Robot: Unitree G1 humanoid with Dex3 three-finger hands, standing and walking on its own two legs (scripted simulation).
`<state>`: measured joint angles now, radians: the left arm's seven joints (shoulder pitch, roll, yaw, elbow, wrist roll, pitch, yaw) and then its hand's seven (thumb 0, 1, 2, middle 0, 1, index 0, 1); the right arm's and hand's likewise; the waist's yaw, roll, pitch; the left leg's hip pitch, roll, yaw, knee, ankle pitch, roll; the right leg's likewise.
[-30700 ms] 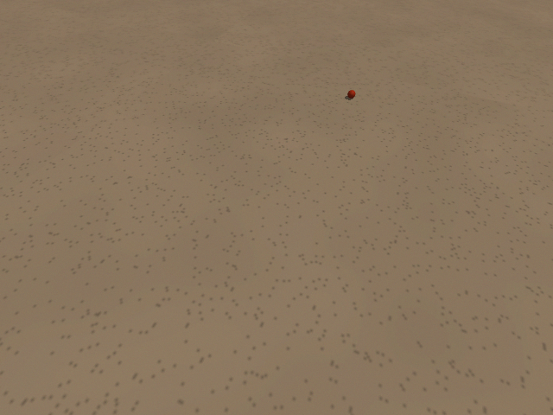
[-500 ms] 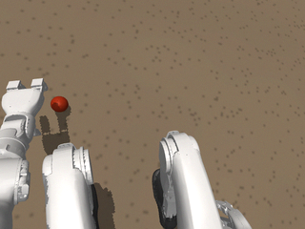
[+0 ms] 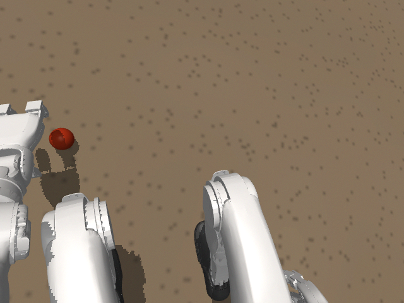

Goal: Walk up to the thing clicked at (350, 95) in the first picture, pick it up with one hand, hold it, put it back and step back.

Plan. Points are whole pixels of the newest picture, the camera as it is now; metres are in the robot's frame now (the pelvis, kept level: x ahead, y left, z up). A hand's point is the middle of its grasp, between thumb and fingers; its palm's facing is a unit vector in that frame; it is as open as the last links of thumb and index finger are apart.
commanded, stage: rise first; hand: left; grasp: from above
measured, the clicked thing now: (62, 138) +0.48 +0.25 -0.29
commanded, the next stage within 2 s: approach in 0.88 s
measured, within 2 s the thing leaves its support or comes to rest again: neither
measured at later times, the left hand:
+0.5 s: hand (26, 144) +0.44 +0.28 -0.17, palm faces -0.45 -0.08 -0.89, open 13.8 cm
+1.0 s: hand (27, 148) +0.43 +0.28 -0.17, palm faces -0.45 -0.07 -0.89, open 13.6 cm
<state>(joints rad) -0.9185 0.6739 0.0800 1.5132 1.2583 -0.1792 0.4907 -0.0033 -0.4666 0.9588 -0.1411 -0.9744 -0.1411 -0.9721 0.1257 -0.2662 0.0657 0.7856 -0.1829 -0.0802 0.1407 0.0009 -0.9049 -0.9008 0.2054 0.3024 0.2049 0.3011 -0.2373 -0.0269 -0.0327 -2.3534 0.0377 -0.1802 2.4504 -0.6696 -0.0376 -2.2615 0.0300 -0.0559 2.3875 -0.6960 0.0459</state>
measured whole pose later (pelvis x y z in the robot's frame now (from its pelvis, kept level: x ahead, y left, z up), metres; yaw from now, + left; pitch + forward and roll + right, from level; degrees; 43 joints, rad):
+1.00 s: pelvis +0.00 +0.00 +0.00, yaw +0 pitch +32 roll -7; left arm -0.93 0.67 0.06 1.52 1.25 -0.17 0.48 0.00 -0.45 0.94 -0.17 -0.94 -0.17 -0.95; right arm 0.13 -0.27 0.07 0.78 -0.18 -0.08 0.14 0.00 -0.90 -0.90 0.21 0.30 0.20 0.30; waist -0.24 -0.02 -0.04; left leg -2.35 0.03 -0.18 2.43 -0.66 -0.04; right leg -2.25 0.03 -0.06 2.37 -0.68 0.05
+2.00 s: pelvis +0.00 +0.00 +0.00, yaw -1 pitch +31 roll -8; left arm -1.02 0.67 0.05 1.63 1.26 -0.15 0.55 0.00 -0.44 1.04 -0.14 -1.07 -0.15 -1.06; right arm 0.12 -0.29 0.12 0.75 -0.21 -0.14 0.20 0.00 -0.90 -0.90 0.20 0.30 0.20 0.30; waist -0.30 -0.04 0.01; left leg -2.36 0.04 -0.21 2.47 -0.68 -0.05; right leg -2.26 0.04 -0.08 2.39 -0.69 0.05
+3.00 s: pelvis +0.00 +0.01 -0.01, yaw -6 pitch +28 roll -13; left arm -1.08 0.87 0.03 1.82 1.23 -0.17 0.69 0.00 -0.41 0.89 -0.14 -1.00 -0.15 -0.98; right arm 0.08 -0.33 0.26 0.74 -0.29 -0.31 0.32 0.00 -0.91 -0.91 0.20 0.30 0.20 0.30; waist -0.38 -0.12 0.15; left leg -2.35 0.04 -0.30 2.56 -0.73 -0.04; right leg -2.22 0.07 -0.14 2.40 -0.70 0.08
